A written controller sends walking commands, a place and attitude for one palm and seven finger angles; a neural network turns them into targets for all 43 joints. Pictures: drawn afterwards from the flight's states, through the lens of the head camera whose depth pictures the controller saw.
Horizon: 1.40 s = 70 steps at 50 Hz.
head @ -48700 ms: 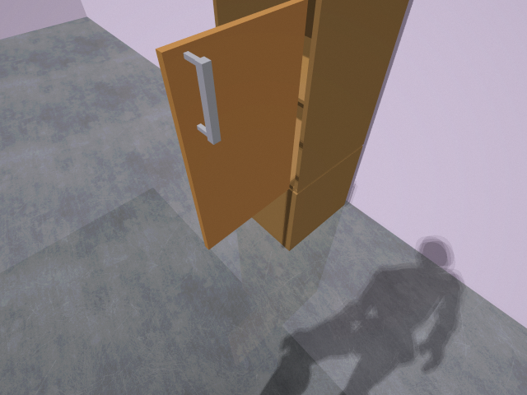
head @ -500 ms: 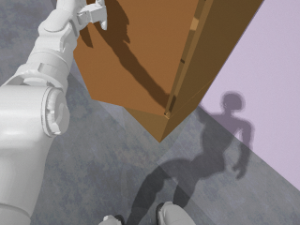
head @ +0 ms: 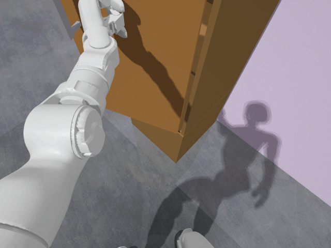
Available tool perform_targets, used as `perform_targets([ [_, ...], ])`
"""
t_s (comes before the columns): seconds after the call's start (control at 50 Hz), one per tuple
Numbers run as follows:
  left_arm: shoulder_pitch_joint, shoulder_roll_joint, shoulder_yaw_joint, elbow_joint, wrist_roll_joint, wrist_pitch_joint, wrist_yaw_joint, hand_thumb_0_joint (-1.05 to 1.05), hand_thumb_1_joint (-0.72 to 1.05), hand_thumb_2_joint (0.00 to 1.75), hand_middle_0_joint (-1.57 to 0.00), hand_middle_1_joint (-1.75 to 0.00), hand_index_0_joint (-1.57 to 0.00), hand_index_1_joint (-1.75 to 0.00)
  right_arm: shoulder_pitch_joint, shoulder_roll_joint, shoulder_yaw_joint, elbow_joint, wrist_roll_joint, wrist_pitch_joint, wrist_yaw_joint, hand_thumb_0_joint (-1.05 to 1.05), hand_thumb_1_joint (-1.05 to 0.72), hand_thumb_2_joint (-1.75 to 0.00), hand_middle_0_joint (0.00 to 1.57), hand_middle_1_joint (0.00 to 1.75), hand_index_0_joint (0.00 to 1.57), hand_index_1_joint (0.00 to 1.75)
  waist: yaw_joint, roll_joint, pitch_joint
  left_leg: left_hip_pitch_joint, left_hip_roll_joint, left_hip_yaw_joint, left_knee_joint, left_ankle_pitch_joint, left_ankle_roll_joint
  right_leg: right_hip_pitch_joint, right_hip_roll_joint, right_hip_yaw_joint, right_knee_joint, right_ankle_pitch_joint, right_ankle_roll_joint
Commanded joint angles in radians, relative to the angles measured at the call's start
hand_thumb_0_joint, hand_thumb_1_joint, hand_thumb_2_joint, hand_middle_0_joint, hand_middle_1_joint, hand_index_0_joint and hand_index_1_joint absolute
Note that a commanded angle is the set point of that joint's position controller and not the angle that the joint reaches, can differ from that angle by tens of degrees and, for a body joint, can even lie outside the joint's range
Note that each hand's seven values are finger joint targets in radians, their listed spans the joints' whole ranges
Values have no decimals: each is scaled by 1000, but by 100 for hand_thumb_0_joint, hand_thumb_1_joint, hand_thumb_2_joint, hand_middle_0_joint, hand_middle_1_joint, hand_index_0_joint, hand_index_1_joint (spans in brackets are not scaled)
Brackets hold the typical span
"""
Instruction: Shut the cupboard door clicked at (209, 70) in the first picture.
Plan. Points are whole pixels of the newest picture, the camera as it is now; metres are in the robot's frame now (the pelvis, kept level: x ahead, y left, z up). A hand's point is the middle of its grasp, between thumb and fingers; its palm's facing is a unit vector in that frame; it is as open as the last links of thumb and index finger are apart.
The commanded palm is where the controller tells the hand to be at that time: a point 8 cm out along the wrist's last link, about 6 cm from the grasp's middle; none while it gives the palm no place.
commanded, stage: pull the fist back off the door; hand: left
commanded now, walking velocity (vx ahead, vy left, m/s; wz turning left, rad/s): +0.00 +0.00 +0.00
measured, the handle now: (60, 0) +0.66 +0.11 +0.18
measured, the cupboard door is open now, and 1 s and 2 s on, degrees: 23 23 23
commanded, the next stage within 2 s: draw the hand back to the body in 0.52 s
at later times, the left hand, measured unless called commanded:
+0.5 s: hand (122, 44) +0.49 -0.01 +0.18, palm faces +0.07 -1.00 -0.02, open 3.1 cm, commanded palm +0.47 +0.04 +0.19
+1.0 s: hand (77, 84) +0.41 +0.08 +0.18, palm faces +0.11 -0.99 +0.01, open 3.1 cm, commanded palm +0.36 +0.12 +0.19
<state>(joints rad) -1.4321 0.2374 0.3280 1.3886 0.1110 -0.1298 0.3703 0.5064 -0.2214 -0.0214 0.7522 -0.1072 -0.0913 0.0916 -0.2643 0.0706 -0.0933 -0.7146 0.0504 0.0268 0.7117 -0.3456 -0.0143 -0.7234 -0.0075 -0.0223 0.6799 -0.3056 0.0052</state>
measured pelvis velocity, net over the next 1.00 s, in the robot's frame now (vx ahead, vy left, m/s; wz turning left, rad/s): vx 0.00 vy -0.01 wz -0.01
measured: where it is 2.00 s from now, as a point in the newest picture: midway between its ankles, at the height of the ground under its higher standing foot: outside the picture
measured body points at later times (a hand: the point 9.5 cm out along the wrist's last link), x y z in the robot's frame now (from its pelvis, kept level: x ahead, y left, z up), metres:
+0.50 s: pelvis +0.01 -0.02 +0.02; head +0.05 -0.03 +0.46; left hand +0.48 +0.05 +0.19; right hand +0.07 -0.28 -0.11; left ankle -0.02 +0.13 -0.71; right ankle +0.00 -0.12 -0.71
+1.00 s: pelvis +0.00 -0.01 +0.02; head +0.00 -0.03 +0.47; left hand +0.40 +0.13 +0.18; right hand +0.06 -0.26 -0.11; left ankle -0.02 +0.13 -0.71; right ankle +0.00 -0.12 -0.71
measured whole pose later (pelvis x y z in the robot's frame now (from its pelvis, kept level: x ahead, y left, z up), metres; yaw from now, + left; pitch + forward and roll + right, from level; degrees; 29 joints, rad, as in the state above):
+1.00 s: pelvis +0.00 -0.01 +0.02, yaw -1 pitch +2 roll +0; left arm -0.54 0.08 0.11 0.48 -0.10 -0.02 0.17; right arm 0.36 -0.23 -0.03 0.72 0.03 -0.05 -0.02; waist -0.04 0.05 -0.05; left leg -0.26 0.05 0.05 0.51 -0.29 -0.03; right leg -0.30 0.00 0.00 0.52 -0.26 -0.01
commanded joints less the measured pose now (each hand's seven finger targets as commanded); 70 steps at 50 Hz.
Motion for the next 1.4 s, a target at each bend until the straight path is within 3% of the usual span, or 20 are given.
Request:
perform_targets([
  [0.0,-503,149,-2,-325,-56,-98,-35,0,90,90,-130,-150,-130,-150,168,-188,-66,-60,20,-9,-23,0,-90,-90,20,30,20,30,29,-56,-534,355,-62,-7,-60,392,18,332,59,-29,-82,446,-7],
  [0.08,-342,87,-45,-370,-38,-141,-28,0,90,90,-130,-150,-130,-150,150,-173,-72,-66,24,-11,-18,0,-90,-90,20,30,20,30,57,-67,-484,363,-62,12,-64,432,20,374,59,-35,-79,495,-8],
  [0.16,-282,7,-100,-396,-55,-92,-33,0,90,90,-130,-150,-130,-150,98,-171,-76,-69,44,4,-23,0,-90,-90,20,30,20,30,63,-120,-413,367,-65,19,-93,382,23,385,60,-36,-106,479,-7],
  [0.24,-260,-38,-135,-544,-104,-77,-49,0,90,90,-130,-150,-130,-150,34,-155,-71,-86,60,4,-40,0,-90,-90,20,30,20,30,88,-96,-429,420,-72,25,-103,417,27,440,57,-28,-114,534,-10],
  [0.38,-153,-138,-223,-639,-113,-48,-47,0,90,90,-130,-150,-130,-150,-43,-136,-65,-93,78,-9,-53,0,-90,-90,20,30,20,30,114,-92,-401,476,-70,26,-117,423,23,449,49,-32,-116,517,-13],
  [0.42,-113,-138,-219,-632,-130,-23,-49,0,90,90,-130,-150,-130,-150,-73,-135,-60,-97,84,-5,-58,0,-90,-90,20,30,20,30,121,-143,-372,462,-71,25,-126,401,23,458,45,-31,-122,518,-10],
  [0.48,-203,-101,-194,-580,-126,-5,-29,0,90,90,-130,-150,-130,-150,-87,-137,-48,-81,84,2,-71,0,-90,-90,20,30,20,30,101,-188,-282,419,-78,22,-145,278,27,426,36,-17,-158,404,1],
  [0.62,-245,-63,-156,-490,-112,-78,-21,0,90,90,-130,-150,-130,-150,-95,-132,-36,-77,69,-16,-75,0,-90,-90,20,30,20,30,102,-166,-342,409,-81,13,-130,261,25,411,28,-11,-127,380,-1],
  [0.66,-86,-33,-128,-473,-111,-82,-45,0,90,90,-130,-150,-130,-150,-103,-133,-36,-103,72,-15,-72,0,-90,-90,20,30,20,30,152,-159,-371,394,-83,22,-141,276,23,461,27,-10,-121,399,-9],
  [0.74,160,1,-93,-628,-139,-56,-98,0,90,90,-130,-150,-130,-150,-133,-137,-40,-160,94,-1,-73,0,-90,-90,20,30,20,30,215,-200,-385,399,-75,45,-169,342,26,570,28,-11,-134,498,-11],
  [0.8,245,-1,-124,-838,-160,-30,-137,0,90,90,-130,-150,-130,-150,-180,-134,-40,-193,114,6,-85,0,-90,-90,20,30,20,30,231,-201,-347,430,-69,52,-201,333,30,603,31,-7,-166,476,-9],
  [0.9,334,-43,-217,-1205,-200,15,-195,0,90,90,-130,-150,-130,-150,-264,-116,-39,-213,139,-24,-112,0,-90,-90,20,30,20,30,247,-107,-329,554,-58,54,-229,336,35,607,39,-12,-208,418,-10],
  [1.0,491,-55,-250,-1320,-223,127,-244,0,90,90,-130,-150,-130,-150,-339,-107,-16,-215,152,-37,-141,0,-90,-90,20,30,20,30,261,-80,-213,590,-58,41,-273,275,35,578,36,-25,-258,293,-11],
  [1.12,692,-22,-212,-1407,-257,253,-307,0,90,90,-116,-135,-116,-135,-434,-105,17,-250,159,-24,-164,0,-90,-90,20,30,20,30,288,-108,-122,600,-66,29,-306,226,33,586,29,-35,-295,205,-11],
  [1.14,785,43,-269,-1520,-190,139,-299,0,90,90,-113,-132,-113,-132,-431,-89,20,-271,141,-29,-155,0,-90,-90,20,30,20,30,258,-103,-41,600,-61,29,-333,220,39,543,15,-14,-315,183,3],
  [1.18,976,50,-253,-1495,-182,78,-299,0,90,90,-108,-126,-108,-126,-432,-97,18,-270,137,-9,-148,0,-90,-90,20,30,20,30,278,-133,-23,593,-55,24,-349,214,36,569,20,-19,-328,166,-2],
  [1.2,984,31,-282,-1548,-179,59,-307,0,90,90,-105,-123,-105,-123,-440,-86,24,-284,138,-1,-145,0,-90,-90,20,30,20,30,270,-96,-17,600,-54,24,-355,211,34,572,15,-16,-327,164,-3],
  [1.26,1010,87,-246,-1651,-165,24,-307,0,90,90,-97,-114,-97,-114,-448,-87,26,-297,132,18,-146,0,-90,-90,20,30,20,30,267,-85,-18,622,-51,22,-359,212,32,579,18,-18,-338,167,-5],
  [1.3,1033,101,-237,-1698,-160,14,-305,0,90,90,-92,-108,-92,-108,-450,-82,30,-302,129,25,-149,0,-90,-90,20,30,20,30,268,-7,-18,633,-52,19,-364,221,28,590,15,-16,-343,174,-11],
  [1.38,1149,128,-201,-1783,-157,4,-295,0,90,90,-81,-96,-81,-96,-448,-86,32,-308,121,22,-153,0,-90,-90,20,30,20,30,279,13,-60,663,-49,7,-363,274,21,629,20,-29,-334,218,-17],
])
